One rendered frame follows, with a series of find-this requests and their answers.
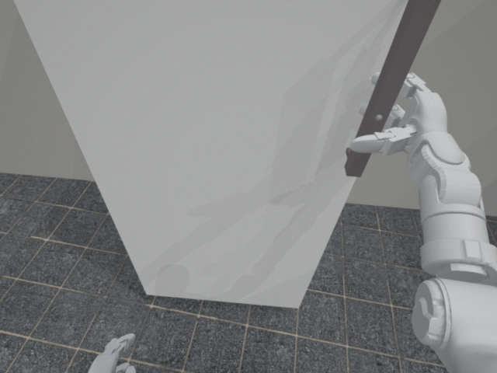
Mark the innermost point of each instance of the robot left hand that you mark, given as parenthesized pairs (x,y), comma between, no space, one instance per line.
(114,350)

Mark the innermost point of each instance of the handle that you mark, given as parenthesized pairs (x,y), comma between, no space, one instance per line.
(409,36)

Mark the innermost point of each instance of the fridge door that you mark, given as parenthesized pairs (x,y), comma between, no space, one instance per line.
(216,130)

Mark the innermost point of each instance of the right robot upper arm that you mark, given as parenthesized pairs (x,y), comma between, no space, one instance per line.
(458,320)

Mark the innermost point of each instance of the robot right hand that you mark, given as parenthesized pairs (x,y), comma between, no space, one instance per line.
(425,113)

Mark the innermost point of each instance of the robot right forearm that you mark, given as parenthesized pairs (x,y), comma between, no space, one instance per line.
(456,244)

